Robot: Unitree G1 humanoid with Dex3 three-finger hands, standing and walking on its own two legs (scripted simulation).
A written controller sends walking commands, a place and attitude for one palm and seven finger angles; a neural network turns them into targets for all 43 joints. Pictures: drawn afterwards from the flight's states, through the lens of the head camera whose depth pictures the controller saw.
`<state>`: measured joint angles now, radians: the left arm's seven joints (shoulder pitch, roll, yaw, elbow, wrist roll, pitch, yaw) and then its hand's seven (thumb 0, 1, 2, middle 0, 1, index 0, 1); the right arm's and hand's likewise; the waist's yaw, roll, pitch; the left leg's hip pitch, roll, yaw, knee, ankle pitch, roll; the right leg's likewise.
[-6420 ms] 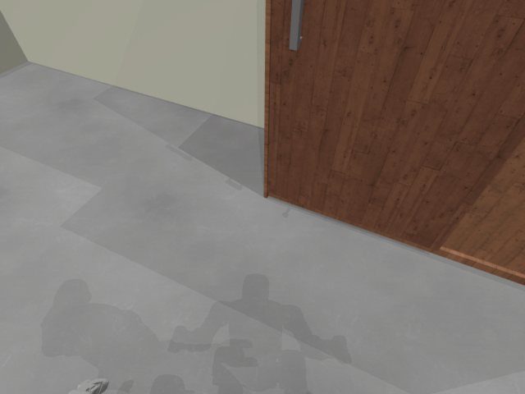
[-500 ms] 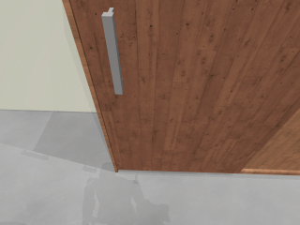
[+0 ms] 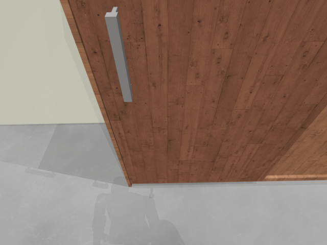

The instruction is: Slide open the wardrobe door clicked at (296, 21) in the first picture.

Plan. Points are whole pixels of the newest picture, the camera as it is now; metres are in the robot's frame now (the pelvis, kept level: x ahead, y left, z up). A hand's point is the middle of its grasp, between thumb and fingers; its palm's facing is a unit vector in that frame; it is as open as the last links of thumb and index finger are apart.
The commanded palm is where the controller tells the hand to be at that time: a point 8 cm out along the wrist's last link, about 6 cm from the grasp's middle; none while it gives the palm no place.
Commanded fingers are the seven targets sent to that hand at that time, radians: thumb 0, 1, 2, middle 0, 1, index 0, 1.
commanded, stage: look again from close up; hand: left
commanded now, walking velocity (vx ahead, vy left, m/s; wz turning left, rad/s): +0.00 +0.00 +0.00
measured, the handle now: (122, 59) +0.54 +0.14 +0.18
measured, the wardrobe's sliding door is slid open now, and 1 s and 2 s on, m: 0.00 0.00 0.00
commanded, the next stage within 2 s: shuffle to correct the standing spot in 1.00 s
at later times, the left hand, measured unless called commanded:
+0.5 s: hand out of the picture -0.01 +0.14 -0.17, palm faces +0.01 -0.98 -0.19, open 7.4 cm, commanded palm none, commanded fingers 0.00 0.90 0.90 -0.20 -0.30 -0.20 -0.30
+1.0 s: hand out of the picture +0.02 +0.14 -0.17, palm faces +0.02 -0.98 -0.21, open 7.4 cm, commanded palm none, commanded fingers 0.00 0.90 0.90 -0.20 -0.30 -0.20 -0.30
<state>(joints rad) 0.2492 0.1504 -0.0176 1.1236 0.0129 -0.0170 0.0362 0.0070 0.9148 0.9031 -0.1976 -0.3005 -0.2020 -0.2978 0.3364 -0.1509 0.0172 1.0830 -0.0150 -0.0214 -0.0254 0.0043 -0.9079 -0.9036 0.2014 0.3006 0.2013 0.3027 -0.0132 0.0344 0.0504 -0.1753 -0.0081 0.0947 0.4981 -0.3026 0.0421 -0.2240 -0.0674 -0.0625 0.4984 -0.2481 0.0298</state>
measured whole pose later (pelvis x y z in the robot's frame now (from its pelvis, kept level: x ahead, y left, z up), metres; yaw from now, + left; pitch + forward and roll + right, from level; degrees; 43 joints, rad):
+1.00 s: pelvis +0.00 -0.04 +0.00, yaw +0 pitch -1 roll +1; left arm 0.25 0.16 0.00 1.10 0.01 -0.02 0.02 0.01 0.91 0.90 -0.20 -0.30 -0.20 -0.30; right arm 0.26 -0.16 0.01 1.12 -0.01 -0.02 -0.03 0.00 -0.91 -0.90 0.20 0.30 0.20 0.30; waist 0.01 0.01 0.06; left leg -0.14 0.04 0.08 0.42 -0.26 -0.01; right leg -0.20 -0.02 -0.08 0.46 -0.24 -0.02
